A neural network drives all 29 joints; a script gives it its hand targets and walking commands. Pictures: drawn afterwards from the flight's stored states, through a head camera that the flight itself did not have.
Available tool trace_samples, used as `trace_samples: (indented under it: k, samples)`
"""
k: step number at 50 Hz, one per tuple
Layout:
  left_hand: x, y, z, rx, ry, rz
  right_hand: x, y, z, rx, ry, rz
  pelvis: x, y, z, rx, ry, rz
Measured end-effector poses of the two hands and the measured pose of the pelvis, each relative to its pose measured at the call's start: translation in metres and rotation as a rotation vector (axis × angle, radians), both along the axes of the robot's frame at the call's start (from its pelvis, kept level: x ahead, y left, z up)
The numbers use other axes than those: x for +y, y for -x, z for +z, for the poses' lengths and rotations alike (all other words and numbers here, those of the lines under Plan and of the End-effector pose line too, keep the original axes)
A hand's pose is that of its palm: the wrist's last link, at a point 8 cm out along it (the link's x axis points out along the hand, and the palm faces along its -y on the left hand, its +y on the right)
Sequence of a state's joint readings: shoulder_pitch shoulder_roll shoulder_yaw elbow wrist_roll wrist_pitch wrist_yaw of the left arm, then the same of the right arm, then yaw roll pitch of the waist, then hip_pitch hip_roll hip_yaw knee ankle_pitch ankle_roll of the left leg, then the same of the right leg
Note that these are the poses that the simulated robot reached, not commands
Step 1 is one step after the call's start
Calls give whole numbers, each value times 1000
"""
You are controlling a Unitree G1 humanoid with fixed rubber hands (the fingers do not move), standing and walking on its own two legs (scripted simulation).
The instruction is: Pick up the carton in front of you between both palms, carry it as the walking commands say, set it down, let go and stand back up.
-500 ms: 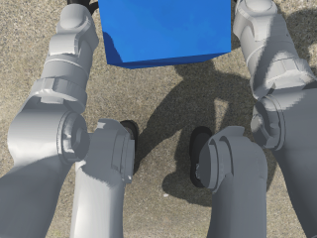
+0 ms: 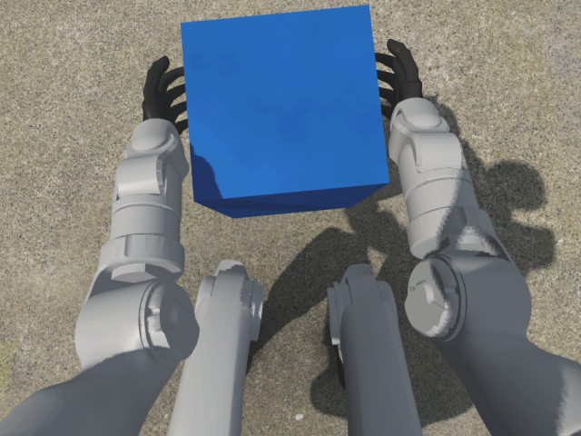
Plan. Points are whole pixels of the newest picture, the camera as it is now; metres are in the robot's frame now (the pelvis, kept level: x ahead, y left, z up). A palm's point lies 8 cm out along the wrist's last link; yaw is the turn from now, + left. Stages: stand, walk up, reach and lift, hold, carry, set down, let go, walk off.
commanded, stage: reach and lift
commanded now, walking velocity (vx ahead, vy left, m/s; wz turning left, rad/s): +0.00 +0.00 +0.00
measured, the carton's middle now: (285, 136) +0.51 +0.02 -0.14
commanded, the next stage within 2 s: none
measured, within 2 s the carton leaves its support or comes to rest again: neither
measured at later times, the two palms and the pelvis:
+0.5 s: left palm (104, 91) +0.47 +0.16 +0.07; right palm (466, 79) +0.48 -0.14 +0.07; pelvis +0.03 +0.00 +0.12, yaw +0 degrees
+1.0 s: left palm out of the picture +0.43 +0.16 +0.23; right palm out of the picture +0.43 -0.14 +0.23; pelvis +0.08 +0.00 +0.26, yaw +0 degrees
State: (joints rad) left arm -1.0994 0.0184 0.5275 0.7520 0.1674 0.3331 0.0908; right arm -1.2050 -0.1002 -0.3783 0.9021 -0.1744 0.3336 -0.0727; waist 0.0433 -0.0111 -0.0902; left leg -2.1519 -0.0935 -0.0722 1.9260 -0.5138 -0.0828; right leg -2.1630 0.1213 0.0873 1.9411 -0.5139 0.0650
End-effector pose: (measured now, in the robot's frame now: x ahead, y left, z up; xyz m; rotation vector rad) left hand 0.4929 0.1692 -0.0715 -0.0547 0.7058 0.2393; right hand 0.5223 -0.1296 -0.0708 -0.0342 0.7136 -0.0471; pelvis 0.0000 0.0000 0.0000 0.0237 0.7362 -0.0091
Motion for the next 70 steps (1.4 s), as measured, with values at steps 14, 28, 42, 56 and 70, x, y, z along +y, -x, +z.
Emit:
trace_samples:
  k: [14, 28, 42, 56, 70]
  samples:
    - [0, 11, 74, -22, -1, -18, -1, 18, 72, -22, -4, -20, 0, -5, 60, 4, 10, 9]
    - [-5, 33, 164, -13, 6, -28, -6, 46, 160, -12, -16, -51, 1, -34, 136, -97, 15, 6]
    - [-8, 55, 253, -15, 10, -49, -10, 75, 250, -13, -21, -78, 1, -63, 216, -248, 18, 7]
    - [-12, 75, 337, -18, 6, -73, -14, 101, 334, -18, -16, -95, 2, -94, 289, -449, 22, 5]
    - [-14, 95, 415, -44, -10, -102, -16, 126, 412, -45, -8, -103, 4, -110, 331, -696, 25, 5]
